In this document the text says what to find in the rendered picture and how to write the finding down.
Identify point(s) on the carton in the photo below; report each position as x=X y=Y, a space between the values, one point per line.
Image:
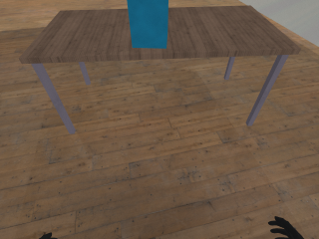
x=148 y=23

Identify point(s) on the right robot hand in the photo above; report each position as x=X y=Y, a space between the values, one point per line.
x=288 y=230

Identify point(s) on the table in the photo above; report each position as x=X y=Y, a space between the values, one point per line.
x=100 y=35

